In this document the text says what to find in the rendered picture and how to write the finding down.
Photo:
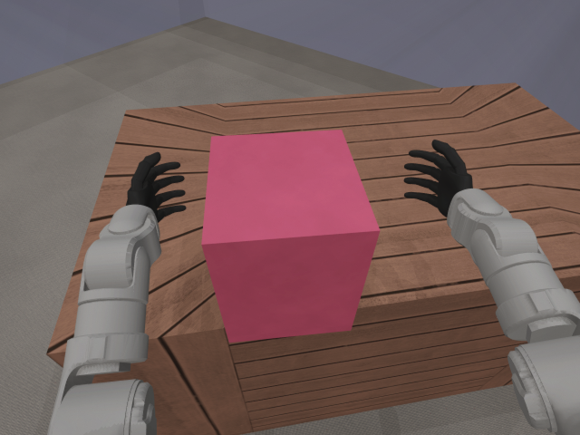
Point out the right robot forearm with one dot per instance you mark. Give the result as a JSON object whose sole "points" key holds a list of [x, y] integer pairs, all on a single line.
{"points": [[533, 305]]}

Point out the robot right upper arm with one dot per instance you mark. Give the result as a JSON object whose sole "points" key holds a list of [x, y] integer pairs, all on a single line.
{"points": [[546, 379]]}

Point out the right robot hand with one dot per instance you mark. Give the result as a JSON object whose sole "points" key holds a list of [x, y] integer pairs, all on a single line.
{"points": [[452, 176]]}

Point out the robot left upper arm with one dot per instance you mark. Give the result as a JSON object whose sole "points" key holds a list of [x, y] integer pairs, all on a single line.
{"points": [[107, 408]]}

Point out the carton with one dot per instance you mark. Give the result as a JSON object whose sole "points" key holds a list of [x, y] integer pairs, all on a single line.
{"points": [[288, 233]]}

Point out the left robot forearm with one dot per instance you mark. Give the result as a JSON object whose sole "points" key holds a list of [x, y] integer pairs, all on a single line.
{"points": [[109, 332]]}

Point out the pedestal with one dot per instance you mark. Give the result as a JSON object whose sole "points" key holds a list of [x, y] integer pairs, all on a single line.
{"points": [[426, 324]]}

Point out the left robot hand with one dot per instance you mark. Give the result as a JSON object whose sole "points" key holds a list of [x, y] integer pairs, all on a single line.
{"points": [[143, 187]]}

